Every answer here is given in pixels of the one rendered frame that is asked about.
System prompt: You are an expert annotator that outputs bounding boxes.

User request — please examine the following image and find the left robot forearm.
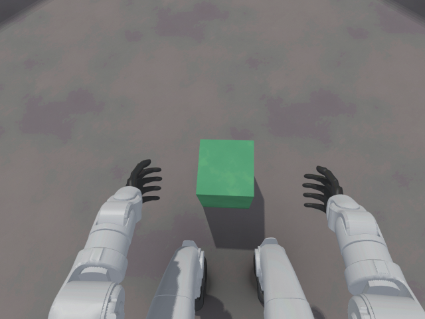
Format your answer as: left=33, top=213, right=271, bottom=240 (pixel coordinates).
left=48, top=186, right=143, bottom=319

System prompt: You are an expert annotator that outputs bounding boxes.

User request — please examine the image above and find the right robot forearm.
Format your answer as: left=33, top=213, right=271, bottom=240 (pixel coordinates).
left=326, top=194, right=425, bottom=314

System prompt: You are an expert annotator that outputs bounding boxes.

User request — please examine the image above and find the carton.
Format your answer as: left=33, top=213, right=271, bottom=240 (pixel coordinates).
left=196, top=140, right=254, bottom=209

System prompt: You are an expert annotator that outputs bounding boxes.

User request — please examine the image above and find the right robot upper arm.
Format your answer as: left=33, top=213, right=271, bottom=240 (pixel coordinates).
left=348, top=293, right=425, bottom=319

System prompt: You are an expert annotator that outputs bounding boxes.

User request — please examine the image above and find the right robot hand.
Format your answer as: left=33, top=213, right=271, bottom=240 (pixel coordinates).
left=302, top=166, right=343, bottom=213

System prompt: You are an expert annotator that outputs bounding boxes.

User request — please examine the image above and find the robot left thigh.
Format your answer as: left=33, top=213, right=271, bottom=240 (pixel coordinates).
left=146, top=246, right=205, bottom=319

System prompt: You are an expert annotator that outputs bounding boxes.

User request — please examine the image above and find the left robot foot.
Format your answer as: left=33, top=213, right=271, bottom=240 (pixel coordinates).
left=195, top=257, right=207, bottom=311

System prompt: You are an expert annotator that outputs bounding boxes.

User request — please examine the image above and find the left robot upper arm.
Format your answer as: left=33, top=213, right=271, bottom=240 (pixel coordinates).
left=51, top=280, right=125, bottom=319

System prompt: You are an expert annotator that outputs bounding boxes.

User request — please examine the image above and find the left robot hand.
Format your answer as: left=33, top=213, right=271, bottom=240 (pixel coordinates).
left=126, top=159, right=162, bottom=203

